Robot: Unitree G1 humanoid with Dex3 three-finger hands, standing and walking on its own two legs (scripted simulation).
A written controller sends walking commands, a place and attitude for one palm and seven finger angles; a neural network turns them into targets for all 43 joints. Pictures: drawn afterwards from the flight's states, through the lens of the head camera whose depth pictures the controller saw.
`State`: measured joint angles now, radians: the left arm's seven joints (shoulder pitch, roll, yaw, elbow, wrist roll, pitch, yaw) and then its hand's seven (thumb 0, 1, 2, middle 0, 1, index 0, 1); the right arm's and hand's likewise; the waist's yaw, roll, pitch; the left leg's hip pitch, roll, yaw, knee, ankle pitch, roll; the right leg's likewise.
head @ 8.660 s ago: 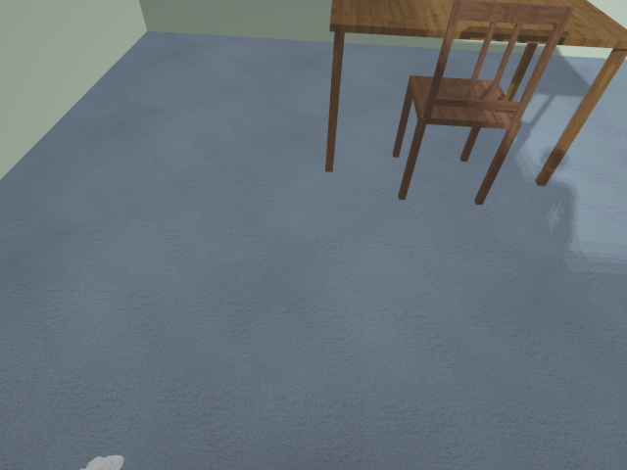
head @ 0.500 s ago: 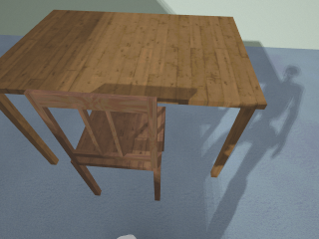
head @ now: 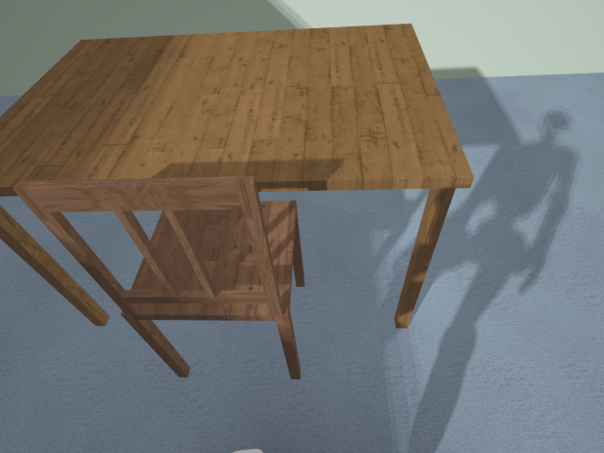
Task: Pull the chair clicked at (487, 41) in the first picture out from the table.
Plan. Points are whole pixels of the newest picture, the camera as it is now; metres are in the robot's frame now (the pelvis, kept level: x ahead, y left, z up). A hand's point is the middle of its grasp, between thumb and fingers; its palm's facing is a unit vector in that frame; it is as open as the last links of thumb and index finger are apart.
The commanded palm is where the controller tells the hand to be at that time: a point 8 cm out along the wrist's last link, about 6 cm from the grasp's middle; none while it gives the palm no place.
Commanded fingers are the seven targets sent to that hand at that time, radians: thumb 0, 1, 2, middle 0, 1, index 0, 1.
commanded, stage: come to a stop and stand still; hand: left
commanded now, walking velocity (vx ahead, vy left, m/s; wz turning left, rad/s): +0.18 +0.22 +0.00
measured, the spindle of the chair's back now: (152, 256) +0.47 +0.34 -0.09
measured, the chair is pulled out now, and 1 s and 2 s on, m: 0.00 0.00 0.00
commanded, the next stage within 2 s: look again from close up in 1.68 s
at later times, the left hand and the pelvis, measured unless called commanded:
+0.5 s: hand out of the picture -0.01 +0.24 -0.17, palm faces +0.06 -0.96 -0.26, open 7.4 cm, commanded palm none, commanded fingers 0.00 0.90 0.90 -0.20 -0.30 -0.20 -0.30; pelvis +0.00 +0.04 +0.00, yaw +1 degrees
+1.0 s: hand out of the picture -0.01 +0.26 -0.17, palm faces +0.00 -0.98 -0.22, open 7.4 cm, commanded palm none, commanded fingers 0.00 0.90 0.90 -0.20 -0.30 -0.20 -0.30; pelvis -0.03 +0.07 +0.01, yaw -1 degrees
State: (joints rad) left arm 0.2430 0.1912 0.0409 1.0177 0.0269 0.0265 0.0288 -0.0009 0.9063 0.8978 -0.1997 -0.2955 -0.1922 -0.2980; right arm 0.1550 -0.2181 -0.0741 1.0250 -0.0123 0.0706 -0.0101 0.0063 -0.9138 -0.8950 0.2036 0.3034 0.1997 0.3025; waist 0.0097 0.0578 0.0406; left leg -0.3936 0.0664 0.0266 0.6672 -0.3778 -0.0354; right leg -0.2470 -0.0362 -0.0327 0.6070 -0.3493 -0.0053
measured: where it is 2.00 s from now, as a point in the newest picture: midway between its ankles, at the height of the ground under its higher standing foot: outside the picture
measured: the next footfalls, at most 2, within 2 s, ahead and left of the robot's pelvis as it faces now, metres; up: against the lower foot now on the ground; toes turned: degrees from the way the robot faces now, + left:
left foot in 0.36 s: +0.07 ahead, +0.17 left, +0.00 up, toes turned +4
